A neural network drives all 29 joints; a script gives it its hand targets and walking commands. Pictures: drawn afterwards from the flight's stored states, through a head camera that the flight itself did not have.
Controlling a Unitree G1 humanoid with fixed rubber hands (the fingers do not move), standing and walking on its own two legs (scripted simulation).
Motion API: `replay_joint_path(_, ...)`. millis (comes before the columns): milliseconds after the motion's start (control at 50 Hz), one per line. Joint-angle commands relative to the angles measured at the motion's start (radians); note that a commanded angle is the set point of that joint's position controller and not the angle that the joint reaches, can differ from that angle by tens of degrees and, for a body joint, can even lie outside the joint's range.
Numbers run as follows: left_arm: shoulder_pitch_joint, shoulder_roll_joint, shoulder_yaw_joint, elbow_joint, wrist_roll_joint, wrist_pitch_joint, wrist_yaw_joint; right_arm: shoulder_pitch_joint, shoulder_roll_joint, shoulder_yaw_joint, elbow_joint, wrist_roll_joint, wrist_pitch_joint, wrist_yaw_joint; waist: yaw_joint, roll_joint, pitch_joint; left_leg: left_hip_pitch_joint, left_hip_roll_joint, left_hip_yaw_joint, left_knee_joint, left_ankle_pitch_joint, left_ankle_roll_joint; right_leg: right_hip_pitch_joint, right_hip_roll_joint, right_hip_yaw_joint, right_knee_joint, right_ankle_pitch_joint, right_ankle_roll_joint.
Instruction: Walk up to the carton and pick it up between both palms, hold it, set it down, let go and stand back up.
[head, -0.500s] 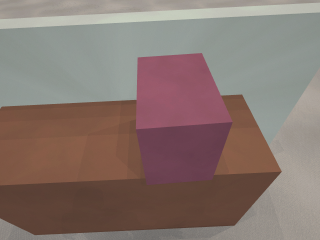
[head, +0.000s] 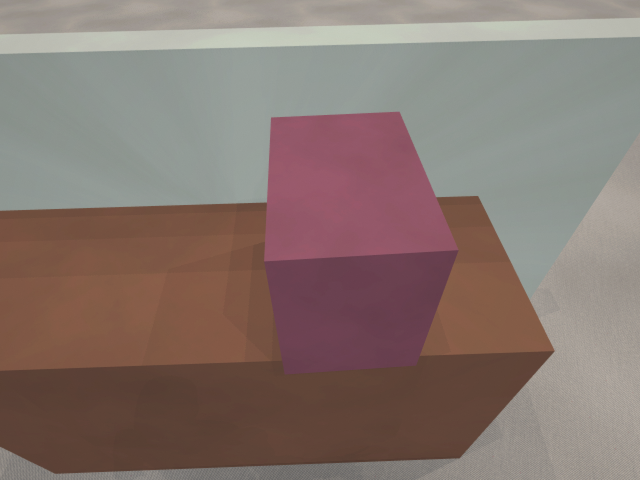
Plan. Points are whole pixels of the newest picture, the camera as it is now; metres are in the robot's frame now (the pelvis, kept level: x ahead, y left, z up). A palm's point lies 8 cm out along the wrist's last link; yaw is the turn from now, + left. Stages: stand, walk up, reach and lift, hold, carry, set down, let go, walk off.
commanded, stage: walk up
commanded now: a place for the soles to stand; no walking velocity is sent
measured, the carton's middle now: (343, 240) +0.49 +0.00 +0.01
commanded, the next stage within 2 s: reach and lift in 0.68 s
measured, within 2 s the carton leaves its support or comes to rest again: neither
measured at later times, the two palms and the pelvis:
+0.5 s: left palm out of the picture +0.10 +0.29 -0.11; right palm out of the picture +0.08 -0.33 -0.10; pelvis +0.01 -0.01 +0.00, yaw -1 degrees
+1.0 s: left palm out of the picture +0.16 +0.25 -0.09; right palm out of the picture +0.12 -0.30 -0.08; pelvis -0.02 +0.00 -0.01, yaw +1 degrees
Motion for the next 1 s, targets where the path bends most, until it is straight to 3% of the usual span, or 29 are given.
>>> replay_joint_path(0, -0.047, 0.192, 0.036, -0.067, 0.002, -0.013, 0.005, -0.034, -0.192, -0.036, -0.065, 0.003, -0.015, -0.010, -0.004, 0.040, -0.037, 0.002, 0.100, -0.067, -0.037, 0.144, 0.063, -0.017, -0.122, 0.095, -0.051, 0.153, -0.037)
replay_joint_path(80, -0.031, 0.192, 0.042, -0.073, 0.002, -0.016, 0.006, -0.026, -0.193, -0.035, -0.080, 0.003, -0.013, -0.011, -0.005, -0.003, -0.045, 0.013, 0.093, -0.056, -0.013, 0.163, 0.061, -0.030, -0.124, 0.104, -0.045, 0.182, -0.039)
replay_joint_path(120, -0.027, 0.188, 0.042, -0.076, 0.003, -0.013, 0.007, -0.024, -0.197, -0.037, -0.085, 0.002, -0.011, -0.010, -0.007, 0.025, -0.058, 0.026, 0.094, -0.049, 0.000, 0.181, 0.060, -0.018, -0.121, 0.102, -0.039, 0.210, -0.037)
replay_joint_path(140, -0.030, 0.193, 0.042, -0.078, 0.002, -0.015, 0.008, -0.013, -0.199, -0.043, -0.088, 0.005, -0.010, -0.011, -0.012, 0.003, -0.068, 0.025, 0.094, -0.048, 0.002, 0.191, 0.057, -0.011, -0.123, 0.103, -0.036, 0.223, -0.040)
replay_joint_path(260, -0.021, 0.202, 0.053, -0.090, 0.001, -0.015, 0.010, -0.024, -0.193, -0.041, -0.094, 0.004, -0.008, -0.014, 0.000, -0.006, -0.057, 0.022, 0.093, -0.035, 0.016, 0.184, 0.057, -0.003, -0.133, 0.117, -0.039, 0.265, -0.039)
replay_joint_path(360, -0.030, 0.197, 0.053, -0.103, 0.002, -0.012, 0.007, -0.011, -0.199, -0.044, -0.098, 0.001, -0.007, -0.015, -0.004, -0.019, -0.042, 0.016, 0.101, -0.039, 0.007, 0.172, 0.057, -0.019, -0.120, 0.110, -0.030, 0.219, -0.047)
replay_joint_path(440, -0.030, 0.195, 0.048, -0.111, -0.003, -0.011, 0.005, -0.016, -0.199, -0.040, -0.104, -0.002, -0.010, -0.014, 0.001, 0.022, -0.045, 0.018, 0.095, -0.035, -0.003, 0.171, 0.059, -0.029, -0.116, 0.122, -0.027, 0.183, -0.048)
replay_joint_path(460, -0.032, 0.199, 0.053, -0.112, -0.001, -0.010, 0.006, -0.019, -0.195, -0.042, -0.103, 0.000, -0.011, -0.015, 0.003, -0.005, -0.031, 0.001, 0.098, -0.040, 0.004, 0.165, 0.063, -0.025, -0.115, 0.118, -0.025, 0.195, -0.044)
replay_joint_path(480, -0.032, 0.194, 0.051, -0.114, -0.002, -0.009, 0.005, -0.017, -0.195, -0.039, -0.104, -0.001, -0.010, -0.014, 0.002, 0.019, -0.030, 0.007, 0.097, -0.032, 0.008, 0.184, 0.059, -0.028, -0.115, 0.119, -0.028, 0.216, -0.047)
replay_joint_path(560, -0.026, 0.197, 0.053, -0.114, -0.002, -0.010, 0.004, -0.011, -0.200, -0.042, -0.106, -0.001, -0.011, -0.014, 0.000, -0.007, -0.058, 0.029, 0.096, -0.035, 0.007, 0.191, 0.062, -0.014, -0.114, 0.119, -0.027, 0.233, -0.048)
replay_joint_path(660, -0.035, 0.183, 0.047, -0.116, -0.004, -0.010, 0.002, -0.015, -0.207, -0.040, -0.104, -0.001, -0.014, -0.013, 0.000, 0.040, -0.047, 0.026, 0.117, -0.048, -0.019, 0.181, 0.069, -0.017, -0.107, 0.112, -0.023, 0.210, -0.049)
replay_joint_path(680, -0.386, 0.125, 0.046, -0.402, 0.003, 0.143, 0.037, -0.366, -0.060, -0.160, -0.103, -0.069, -0.182, 0.026, -0.044, -0.033, 0.065, -0.158, -0.003, 0.043, 0.169, 0.019, -0.020, -0.258, -0.028, -0.090, 0.116, 0.059, 0.003)
replay_joint_path(700, -0.386, 0.101, 0.035, -0.456, 0.009, 0.244, 0.050, -0.354, -0.102, -0.175, -0.046, -0.075, -0.191, 0.058, -0.030, -0.021, 0.058, -0.110, 0.008, 0.022, 0.197, 0.003, -0.011, -0.292, -0.031, -0.064, 0.156, 0.070, -0.013)
replay_joint_path(720, -0.273, 0.088, 0.036, -0.510, 0.021, 0.323, 0.047, -0.254, -0.145, -0.181, -0.041, -0.058, -0.194, 0.075, -0.028, -0.039, -0.003, -0.037, 0.000, 0.020, 0.230, 0.026, -0.001, -0.286, -0.021, -0.062, 0.184, 0.169, -0.005)
replay_joint_path(760, -0.157, 0.103, 0.067, -0.598, 0.060, 0.381, 0.026, -0.139, -0.182, -0.163, -0.109, -0.011, -0.198, 0.078, -0.028, -0.046, -0.191, 0.077, -0.015, 0.017, 0.279, 0.144, -0.002, -0.187, -0.013, -0.070, 0.198, 0.370, -0.001)
replay_joint_path(780, -0.104, 0.101, 0.087, -0.645, 0.082, 0.390, 0.019, -0.090, -0.174, -0.132, -0.132, 0.001, -0.200, 0.073, -0.014, -0.053, -0.231, 0.087, -0.023, 0.033, 0.274, 0.166, -0.001, -0.109, -0.026, -0.058, 0.184, 0.431, -0.004)
replay_joint_path(820, -0.055, 0.085, 0.110, -0.641, 0.111, 0.392, 0.019, -0.015, -0.183, -0.121, -0.129, 0.009, -0.204, 0.063, -0.018, 0.006, -0.196, 0.082, -0.048, 0.029, 0.236, 0.189, -0.010, -0.051, -0.027, -0.048, 0.169, 0.471, -0.012)
replay_joint_path(880, -0.018, 0.052, 0.121, -0.669, 0.119, 0.387, 0.020, -0.008, -0.201, -0.122, -0.180, 0.025, -0.201, 0.060, -0.012, -0.007, -0.166, 0.082, -0.049, 0.023, 0.206, 0.231, -0.007, -0.043, -0.033, -0.055, 0.150, 0.533, 0.001)
replay_joint_path(900, -0.031, 0.035, 0.118, -0.706, 0.111, 0.380, 0.028, -0.016, -0.188, -0.118, -0.183, 0.029, -0.199, 0.067, -0.021, 0.020, -0.143, 0.092, -0.045, 0.016, 0.187, 0.228, -0.010, -0.056, -0.031, -0.055, 0.132, 0.484, -0.001)
replay_joint_path(980, -0.043, -0.001, 0.103, -0.755, 0.100, 0.368, 0.049, -0.027, -0.164, -0.119, -0.251, 0.017, -0.167, 0.087, -0.020, 0.014, -0.045, 0.098, -0.038, 0.023, 0.117, 0.120, 0.001, -0.102, -0.016, -0.057, 0.072, 0.250, -0.005)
